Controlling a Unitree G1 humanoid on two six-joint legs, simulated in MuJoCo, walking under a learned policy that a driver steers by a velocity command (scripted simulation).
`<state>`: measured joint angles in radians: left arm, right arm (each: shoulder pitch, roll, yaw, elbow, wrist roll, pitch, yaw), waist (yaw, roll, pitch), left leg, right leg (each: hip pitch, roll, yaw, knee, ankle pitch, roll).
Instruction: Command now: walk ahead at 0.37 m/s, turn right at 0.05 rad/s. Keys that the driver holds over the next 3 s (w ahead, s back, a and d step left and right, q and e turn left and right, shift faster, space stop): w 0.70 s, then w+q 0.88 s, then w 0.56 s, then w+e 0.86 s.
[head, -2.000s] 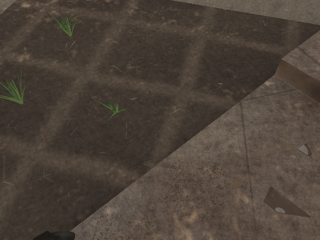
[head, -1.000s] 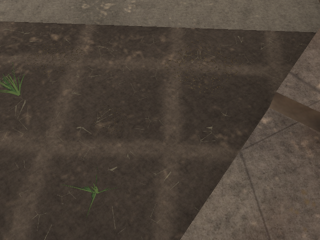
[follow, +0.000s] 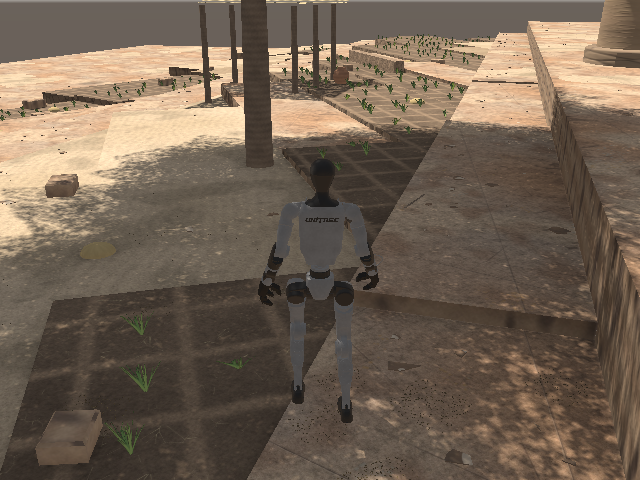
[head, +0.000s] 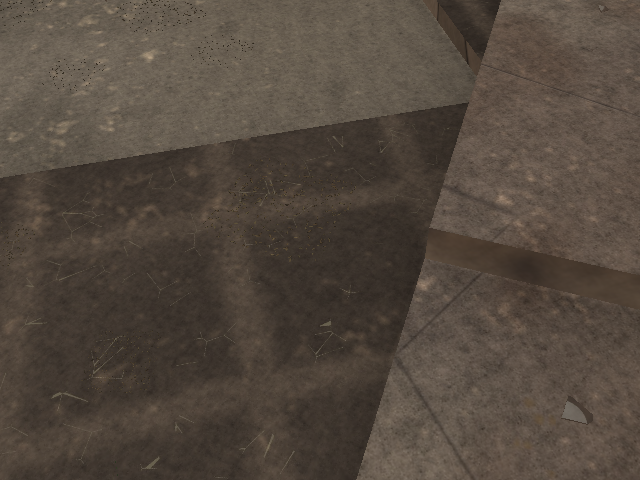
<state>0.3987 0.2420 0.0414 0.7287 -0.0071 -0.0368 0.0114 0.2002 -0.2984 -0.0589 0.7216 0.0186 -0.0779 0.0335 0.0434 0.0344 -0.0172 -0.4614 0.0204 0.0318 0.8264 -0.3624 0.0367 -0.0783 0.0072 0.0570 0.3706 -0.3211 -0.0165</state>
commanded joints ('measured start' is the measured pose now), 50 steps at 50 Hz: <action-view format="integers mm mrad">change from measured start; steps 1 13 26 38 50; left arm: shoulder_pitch -56 -152 -463 -124 -195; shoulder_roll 170 150 71 155 155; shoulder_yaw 44 20 -1 44 48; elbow -71 -97 -146 -60 44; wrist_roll -8 -38 -1 10 13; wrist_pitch -22 -39 -66 -57 -103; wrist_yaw -1 -8 -53 -24 -6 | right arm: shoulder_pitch -162 100 185 178 40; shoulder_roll -18 -122 -110 -146 -56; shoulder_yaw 4 -35 -21 -18 -22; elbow -102 -38 54 38 4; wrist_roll -3 -15 0 53 -6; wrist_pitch -32 -32 -28 -26 22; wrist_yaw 26 24 -14 -18 -21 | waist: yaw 17 -117 -124 50 -45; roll -160 13 34 -161 -50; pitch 85 -7 93 -179 31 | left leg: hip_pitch -66 526 361 -226 -130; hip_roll -7 283 147 22 99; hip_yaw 18 -509 -158 -145 -166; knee -129 -591 -727 327 -47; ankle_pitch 154 85 353 -35 507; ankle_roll -15 185 143 -8 -38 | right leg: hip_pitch -34 -622 -559 303 -104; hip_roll -168 -73 -50 -314 -212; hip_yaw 149 45 -86 383 -107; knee -174 835 262 -75 -206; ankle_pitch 126 -66 433 0 330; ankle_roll -189 -47 -22 -321 -192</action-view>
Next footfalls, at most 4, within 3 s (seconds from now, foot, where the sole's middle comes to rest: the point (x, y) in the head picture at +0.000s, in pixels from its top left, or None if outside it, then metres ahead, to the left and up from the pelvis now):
0.12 left None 0.16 0.12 -0.78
0.70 right None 0.51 -0.07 -0.78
1.28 left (253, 397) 0.73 0.25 -0.84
1.72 right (281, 275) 1.10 0.21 -0.84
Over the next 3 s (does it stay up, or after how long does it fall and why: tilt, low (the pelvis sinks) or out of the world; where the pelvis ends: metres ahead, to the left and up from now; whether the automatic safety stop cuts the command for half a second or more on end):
stays up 1.54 0.54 -0.07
